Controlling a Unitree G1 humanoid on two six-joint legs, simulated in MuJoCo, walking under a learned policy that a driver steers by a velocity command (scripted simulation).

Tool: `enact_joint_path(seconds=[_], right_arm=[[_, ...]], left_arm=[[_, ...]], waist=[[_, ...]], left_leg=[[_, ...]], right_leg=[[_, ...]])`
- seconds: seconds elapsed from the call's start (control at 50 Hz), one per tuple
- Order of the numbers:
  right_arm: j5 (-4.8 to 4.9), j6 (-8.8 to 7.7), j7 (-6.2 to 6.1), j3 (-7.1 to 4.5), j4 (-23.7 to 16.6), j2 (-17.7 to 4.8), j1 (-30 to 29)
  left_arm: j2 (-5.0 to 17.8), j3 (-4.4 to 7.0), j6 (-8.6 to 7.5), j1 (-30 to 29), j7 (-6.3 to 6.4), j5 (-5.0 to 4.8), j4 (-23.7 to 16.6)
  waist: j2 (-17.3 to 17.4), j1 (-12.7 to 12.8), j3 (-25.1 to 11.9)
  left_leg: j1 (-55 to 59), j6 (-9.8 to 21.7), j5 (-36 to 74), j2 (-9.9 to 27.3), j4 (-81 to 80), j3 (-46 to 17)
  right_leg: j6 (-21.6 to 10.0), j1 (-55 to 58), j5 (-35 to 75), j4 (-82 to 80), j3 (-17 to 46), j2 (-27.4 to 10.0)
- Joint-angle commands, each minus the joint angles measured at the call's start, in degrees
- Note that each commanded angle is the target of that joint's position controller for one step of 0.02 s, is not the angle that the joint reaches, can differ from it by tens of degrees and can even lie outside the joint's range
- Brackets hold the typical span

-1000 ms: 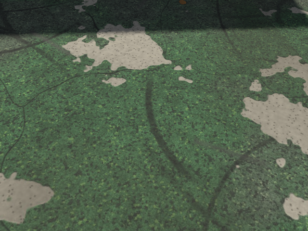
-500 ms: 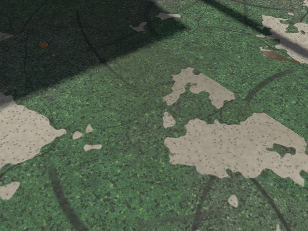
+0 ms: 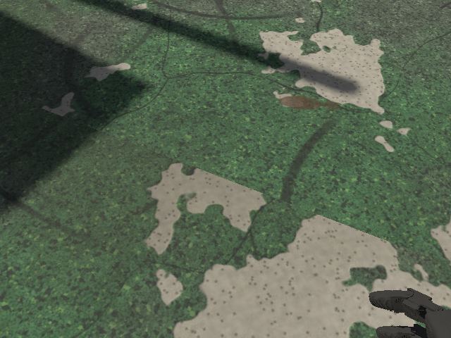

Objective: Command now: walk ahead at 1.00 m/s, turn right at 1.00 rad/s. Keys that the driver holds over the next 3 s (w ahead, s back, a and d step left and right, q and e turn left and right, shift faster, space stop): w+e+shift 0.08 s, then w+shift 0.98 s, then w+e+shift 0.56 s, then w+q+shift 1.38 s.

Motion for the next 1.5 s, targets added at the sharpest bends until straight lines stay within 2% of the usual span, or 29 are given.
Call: enact_joint_path(seconds=[0.02, 0.06, 0.1, 0.12, 0.14, 0.16, 0.2, 0.42, 0.5, 0.54, 0.56, 0.58, 0.6, 0.64, 0.7, 0.78, 0.92, 0.98, 1.0, 1.02, 1.04, 1.08, 1.2, 1.32, 1.4, 1.44, 1.46, 1.48, 1.5], right_arm=[[1.44, -0.14, 0.27, -1.62, -2.46, -5.93, -1.16], [1.4, -0.42, -0.35, -2.67, -1.5, -8.61, 1.48], [0.89, -0.92, -1.84, -5.0, 2.76, -12.99, 18.66], [-0.62, -1.36, -3.13, -6.47, 4.81, -17.0, 31.08], [-2.52, -1.4, -2.95, -7.25, 4.9, -22.11, 28.6], [-1.31, -1.11, -2.25, -7.18, 4.2, -17.74, 21.12], [-0.54, -0.94, -1.2, -5.64, 4.98, -9.65, 15.76], [1.58, -4.16, 0.2, -4.91, 14.66, -10.1, 22.28], [1.62, -3.28, -0.59, -5.39, 17.6, -14.7, 26.13], [1.61, -1.87, -1.53, -5.44, 17.36, -15.7, 23.6], [0.88, -1.72, -1.29, -4.31, 15.6, -10.21, 24.81], [2.55, -2.19, -0.3, -3.3, 12.49, -4.95, 29.39], [2.08, -2.45, -0.71, -4.34, 11.37, -10.55, 22.62], [1.74, -2.75, -0.47, -3.28, 10.47, -7.55, 16.98], [-0.25, -0.28, 0.89, -2.66, 10.99, -5.13, 17.88], [-0.26, 0.1, 1.94, -1.78, 5.3, -3.93, 3.01], [0.63, -0.58, 1.97, -2.02, 4.14, -6.15, -2.54], [0.22, -0.13, -0.47, -4.65, 10.92, -11.26, 21.4], [-0.54, 0.15, -1.64, -6.29, 12.82, -16.16, 31.4], [-0.62, 0.1, -1.24, -7.67, 12.67, -20.49, 29.05], [0.34, 0.22, -0.25, -7.47, 11.52, -15.96, 23.83], [0.08, -0.88, -0.16, -6.15, 13.3, -9.38, 18.47], [1.04, -4.54, 0.38, -4.79, 17.03, -6.12, 17.35], [2.14, -5.94, -0.28, -4.55, 18.76, -7.41, 21.1], [0.81, -2.69, -2.85, -5.68, 18.0, -12.83, 22.02], [-0.35, -0.38, -3.46, -6.5, 15.75, -14.87, 16.82], [-0.78, -0.53, -2.7, -6.33, 15.73, -12.88, 16.29], [0.01, -1.85, -1.19, -4.3, 10.12, -4.28, 19.62], [1.34, -3.36, -1.32, -3.42, 6.53, -6.07, 14.35]], left_arm=[[10.17, 2.98, -1.87, -7.39, -0.35, -0.59, -5.91], [11.03, 3.36, -1.44, -6.05, 0.08, -0.38, -5.56], [13.08, 3.53, -1.55, -8.25, -0.19, 0.23, -5.34], [7.12, 1.76, -2.44, -9.69, -0.1, 0.44, -6.64], [-1.39, -0.64, -2.74, -3.92, -0.2, -1.5, -9.94], [1.74, -1.25, -2.17, -4.4, 0.22, -0.04, -8.93], [4.14, -0.96, -1.24, -11.5, -0.91, 1.81, -8.36], [0.77, -4.2, -0.34, -31.46, -4.74, 1.57, -17.11], [3.24, -3.3, -0.37, -26.24, -2.92, 2.5, -14.64], [6.8, -1.2, -0.4, -4.63, -1.07, 2.62, -7.74], [11.32, 0.29, -0.44, 2.63, 0.11, 3.32, -5.48], [15.02, 1.21, -0.14, -0.44, 0.54, 2.92, -6.51], [12.49, 1.51, -0.02, -2.69, 0.49, 1.69, -6.7], [6.98, 0.51, -1.24, -5.99, 0.54, 1.31, -3.98], [2.62, -0.81, -2.82, -7.34, 0.75, 0.97, -2.14], [2.85, -0.67, -4.21, -4.49, 0.02, -0.18, 0.24], [8.52, 0.14, -4.99, 0.71, 0.23, -0.63, 4.23], [11.2, 0.6, -2.38, -1.44, 1.96, 1.98, 5.25], [6.84, -0.46, -2.43, -1.1, 1.97, 2.45, 4.1], [-0.74, -2.08, -3.56, 6.03, 0.51, -1.36, 1.51], [4.46, -1.58, -3.96, 0.08, 1.13, -0.39, 1.41], [3.0, -2.21, -4.06, -8.05, 0.87, -0.11, -0.4], [-1.15, -3.24, 0.57, -15.78, -1.83, 1.06, -3.81], [-2.59, -4.02, -0.44, -28.54, -3.92, 0.32, -7.75], [1.91, -2.41, -0.56, -19.54, -3.08, 0.37, -4.97], [6.47, 0.32, -0.46, 2.87, -1.89, 0.23, 1.37], [9.06, 2.09, 0.32, 5.95, -0.48, 0.22, 2.71], [15.69, 3.68, 1.53, -0.49, 0.0, 1.68, 1.0], [15.92, 4.32, 1.84, 0.6, 0.19, 1.32, -0.52]], waist=[[-0.88, -2.73, 0.71], [-1.39, -3.53, -1.78], [1.56, -13.7, -11.49], [7.18, -18.36, -18.23], [25.57, -10.81, -21.79], [20.77, -8.53, -16.5], [5.15, -8.03, -5.79], [4.59, -5.53, 5.54], [7.21, -1.64, -1.08], [7.72, 9.16, -11.88], [-0.27, 8.66, -18.42], [-14.9, 1.01, -25.54], [-6.91, 3.35, -21.06], [0.76, -1.08, -4.42], [-0.67, -6.51, -0.38], [-0.64, -5.18, 7.08], [-0.43, -4.75, 2.43], [-3.69, -17.14, -10.99], [1.03, -19.56, -17.33], [23.81, -11.04, -26.62], [10.56, -12.51, -22.18], [-1.56, -8.89, -6.24], [2.59, -3.11, 5.67], [1.26, -5.57, 7.36], [7.53, 0.34, -2.24], [8.05, 10.76, -12.6], [3.26, 10.26, -11.93], [-15.59, -0.2, -12.97], [-8.04, 3.15, -19.59]], left_leg=[[23.82, 0.88, 10.95, -4.72, -9.62, 4.9], [26.82, 1.55, 5.55, -6.83, -14.11, 4.07], [44.72, 2.89, -3.85, -8.22, -14.3, 6.57], [57.06, 4.84, -21.14, 2.22, -15.36, -4.06], [63.4, 9.18, -37.69, 16.93, -30.26, -38.35], [57.5, 12.49, -45.37, 16.64, -33.98, -47.89], [44.08, 12.0, -32.14, 10.63, -31.9, -27.6], [29.29, 11.16, 10.5, 3.78, -47.83, 6.63], [42.84, 10.33, 56.32, 5.18, -32.22, 11.73], [36.26, 9.04, 57.15, 3.73, -3.41, 12.89], [23.15, 9.28, 21.22, -0.82, 18.56, 11.63], [4.91, 7.86, -18.83, -10.29, 36.91, 5.59], [-2.91, 9.2, -15.41, -8.28, 39.86, 0.9], [-2.63, 8.61, -9.72, -3.61, 31.76, 2.24], [4.73, 6.68, -11.3, -0.67, 23.19, 1.95], [-0.86, 5.2, 0.19, 0.75, 6.78, 6.23], [17.36, 10.28, 13.69, -8.5, -13.95, 13.35], [41.36, 13.04, -1.26, -11.59, -13.74, 12.27], [54.72, 14.59, -15.54, -0.71, -10.91, 0.46], [68.62, 23.52, -29.26, 15.13, -23.72, -37.77], [65.63, 22.95, -28.27, 12.62, -29.37, -41.83], [46.73, 20.17, -14.81, 9.67, -30.84, -22.82], [26.6, 13.28, -4.11, 3.7, -43.29, 2.23], [33.99, 8.48, 23.29, 1.06, -47.59, 18.97], [50.85, 5.59, 69.38, 3.41, -25.8, 21.37], [43.95, 6.71, 67.63, 4.86, 4.47, 19.84], [31.4, 6.2, 32.36, -0.35, 23.97, 19.22], [2.8, 1.87, -22.15, -11.31, 47.07, 14.81], [-8.32, 2.96, -19.99, -10.92, 50.63, 2.82]], right_leg=[[-5.03, -19.31, 20.99, -8.75, 12.95, -11.71], [-2.75, -11.03, 29.64, -1.29, 14.93, -12.57], [0.22, -11.35, 39.35, 21.6, 10.83, -10.09], [1.29, -19.77, 25.71, 41.91, 6.53, -7.11], [3.1, -35.73, -11.78, 56.68, 1.16, -1.38], [1.9, -42.99, -5.64, 61.12, -0.43, -6.32], [2.51, -41.34, 2.56, 55.81, -2.39, -11.67], [3.73, -29.63, 19.29, 20.36, -11.04, -12.94], [0.05, -18.23, 11.48, 15.23, -16.33, -7.46], [-2.24, 5.41, 8.13, 11.3, -13.37, -7.36], [-2.73, 19.55, -7.53, 11.85, 0.72, -19.56], [-6.77, 28.7, -20.54, 1.11, 33.87, -33.04], [-7.61, 26.01, -16.98, -3.7, 35.68, -31.3], [-6.87, 7.56, 1.1, -5.55, 19.21, -27.21], [-5.58, -6.82, 3.74, -10.85, 10.8, -22.73], [-4.86, -10.16, 13.61, -17.85, 0.77, -18.52], [-0.07, 4.4, 58.36, -15.71, -8.06, -20.46], [1.89, 3.4, 70.18, 19.88, -10.12, -20.96], [1.92, -8.23, 49.83, 42.5, -10.81, -17.24], [5.04, -30.38, -4.75, 67.16, -6.67, -4.52], [2.98, -38.4, -3.29, 69.47, -1.96, -7.94], [2.66, -38.77, 2.51, 61.43, -3.02, -14.1], [4.81, -37.17, 10.11, 45.6, -4.54, -19.07], [1.45, -30.5, 30.91, 19.33, -15.71, -15.68], [-1.33, -21.93, 19.1, 16.58, -21.08, -6.41], [-4.52, 0.47, 10.89, 14.97, -16.99, -4.72], [-6.22, 9.78, 3.18, 14.59, -9.13, -8.31], [-16.93, 24.79, 8.47, 10.52, 21.28, -22.85], [-21.03, 30.6, -1.13, -1.4, 38.14, -26.67]])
